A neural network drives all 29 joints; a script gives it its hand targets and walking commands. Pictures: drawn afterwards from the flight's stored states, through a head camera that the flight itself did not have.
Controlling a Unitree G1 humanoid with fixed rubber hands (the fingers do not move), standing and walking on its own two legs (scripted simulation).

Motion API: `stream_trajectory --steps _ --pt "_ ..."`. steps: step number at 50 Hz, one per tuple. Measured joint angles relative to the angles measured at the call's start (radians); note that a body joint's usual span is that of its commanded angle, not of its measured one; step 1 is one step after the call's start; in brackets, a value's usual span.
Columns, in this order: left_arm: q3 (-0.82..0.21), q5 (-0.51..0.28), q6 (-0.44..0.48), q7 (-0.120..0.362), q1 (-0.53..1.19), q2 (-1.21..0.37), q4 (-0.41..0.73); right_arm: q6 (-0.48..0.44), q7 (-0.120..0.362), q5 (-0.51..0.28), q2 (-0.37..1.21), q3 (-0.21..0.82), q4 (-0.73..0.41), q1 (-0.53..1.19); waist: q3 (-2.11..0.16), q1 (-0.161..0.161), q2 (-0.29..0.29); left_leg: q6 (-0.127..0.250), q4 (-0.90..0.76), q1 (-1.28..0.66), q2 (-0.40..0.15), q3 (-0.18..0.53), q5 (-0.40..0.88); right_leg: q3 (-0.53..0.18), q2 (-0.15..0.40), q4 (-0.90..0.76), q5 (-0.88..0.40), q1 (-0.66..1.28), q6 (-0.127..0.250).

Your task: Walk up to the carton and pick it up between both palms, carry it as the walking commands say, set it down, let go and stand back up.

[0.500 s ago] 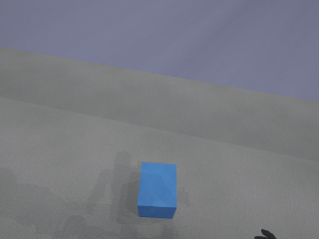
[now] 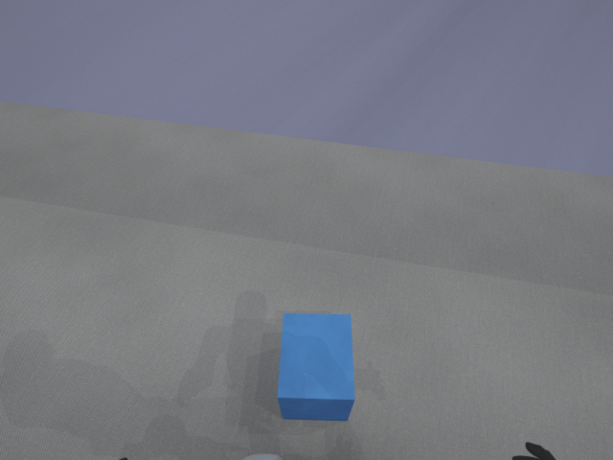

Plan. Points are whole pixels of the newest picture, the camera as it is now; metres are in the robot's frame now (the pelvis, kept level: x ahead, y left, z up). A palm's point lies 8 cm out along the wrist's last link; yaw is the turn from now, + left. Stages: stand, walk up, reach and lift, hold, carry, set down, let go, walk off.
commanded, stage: walk up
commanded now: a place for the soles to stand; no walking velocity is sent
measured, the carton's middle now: (316, 368) +0.44 +0.00 -0.64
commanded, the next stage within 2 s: none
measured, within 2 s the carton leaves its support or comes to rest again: neither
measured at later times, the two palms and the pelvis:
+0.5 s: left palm out of the picture +0.12 +0.34 -0.13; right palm out of the picture +0.10 -0.23 -0.12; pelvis +0.03 +0.05 +0.00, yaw -3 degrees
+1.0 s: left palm (101, 446) +0.16 +0.30 -0.11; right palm out of the picture +0.12 -0.26 -0.09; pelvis +0.05 +0.03 +0.02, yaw -3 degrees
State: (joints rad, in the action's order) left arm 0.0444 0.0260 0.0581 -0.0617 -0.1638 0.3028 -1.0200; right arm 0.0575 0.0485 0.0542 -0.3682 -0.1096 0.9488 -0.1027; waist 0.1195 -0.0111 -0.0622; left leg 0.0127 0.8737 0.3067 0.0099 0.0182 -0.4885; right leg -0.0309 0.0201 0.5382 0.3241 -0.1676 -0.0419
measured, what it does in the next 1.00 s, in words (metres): steps on the spot: left foot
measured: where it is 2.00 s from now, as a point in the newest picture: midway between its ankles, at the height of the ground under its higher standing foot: outside the picture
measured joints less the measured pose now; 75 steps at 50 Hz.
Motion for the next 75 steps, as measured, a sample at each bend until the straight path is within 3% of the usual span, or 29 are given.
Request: stream_trajectory --steps 3,5,6,8,11,14,16,17,25,35,64,75 --pt "0.007 0.012 0.000 -0.007 -0.033 0.025 0.018 -0.005 0.017 -0.002 -0.023 -0.012 -0.036 -0.016 0.023 -0.005 -0.007 -0.006 -0.007 0.034 -0.040 0.037 -0.023 0.000 0.011 0.070 0.041 -0.015 -0.026" --pt "0.008 0.016 -0.015 0.002 -0.042 0.056 0.019 -0.022 0.015 -0.001 -0.022 -0.019 -0.035 -0.033 0.034 -0.005 0.030 -0.011 -0.096 0.012 -0.033 0.009 0.098 -0.013 0.053 0.161 0.095 -0.039 -0.038" --pt "0.009 0.013 -0.027 0.005 -0.042 0.068 0.016 -0.031 0.009 0.004 -0.016 -0.018 -0.031 -0.041 0.037 0.005 0.054 -0.006 -0.085 0.011 -0.014 -0.013 0.110 -0.038 0.063 0.229 0.138 -0.067 -0.020" --pt "0.011 0.006 -0.042 0.006 -0.036 0.084 0.002 -0.044 0.000 -0.003 -0.005 -0.008 -0.024 -0.056 0.038 0.010 0.070 0.015 -0.062 0.015 -0.003 -0.029 0.083 -0.073 0.029 0.364 0.241 -0.127 0.013" --pt "0.017 -0.008 -0.044 0.014 -0.029 0.106 -0.011 -0.050 -0.020 -0.015 0.026 0.006 -0.023 -0.070 0.043 0.018 0.091 0.030 -0.066 0.002 -0.001 -0.051 0.065 -0.038 0.005 0.445 0.265 -0.182 0.040" --pt "0.019 -0.015 -0.036 0.027 -0.023 0.109 -0.026 -0.058 -0.035 -0.023 0.047 0.025 -0.016 -0.069 0.050 0.019 0.094 0.031 -0.066 -0.015 -0.006 -0.068 0.055 0.020 0.003 0.316 0.215 -0.158 0.050" --pt "0.018 -0.011 -0.031 0.033 -0.007 0.093 -0.043 -0.059 -0.040 -0.035 0.049 0.037 0.000 -0.062 0.064 0.016 0.068 0.028 -0.053 -0.031 -0.020 -0.063 0.040 0.035 -0.010 0.219 0.030 -0.113 0.042" --pt "0.015 -0.005 -0.030 0.036 0.004 0.081 -0.051 -0.057 -0.042 -0.043 0.050 0.042 0.012 -0.057 0.068 0.014 0.053 0.025 -0.057 -0.041 -0.028 -0.057 0.038 0.041 -0.018 0.202 0.016 -0.096 0.031" --pt "-0.025 -0.017 -0.053 0.059 0.093 0.026 -0.087 -0.082 -0.054 -0.048 0.080 0.077 0.095 -0.010 0.033 0.016 0.064 0.036 -0.215 -0.114 -0.005 -0.083 0.104 0.015 0.002 0.091 0.006 -0.048 0.006" --pt "-0.030 -0.020 -0.053 0.064 0.165 0.003 -0.112 -0.090 -0.063 -0.052 0.063 0.078 0.124 0.052 0.012 0.001 0.090 0.022 -0.389 -0.193 -0.005 -0.090 0.186 0.010 -0.002 -0.065 -0.068 0.021 0.015" --pt "-0.018 -0.009 -0.050 0.066 0.090 -0.001 -0.149 -0.076 -0.056 -0.044 0.071 0.071 0.147 0.007 -0.030 0.005 0.062 -0.013 -0.515 -0.260 -0.030 -0.074 0.242 0.028 -0.029 -0.181 -0.114 0.086 0.045" --pt "0.005 0.003 -0.083 0.086 0.084 0.014 -0.108 -0.087 -0.076 -0.037 0.066 0.060 0.129 -0.018 -0.043 0.007 0.084 -0.029 -0.487 -0.241 -0.045 -0.067 0.236 0.035 -0.042 -0.141 -0.099 0.062 0.064"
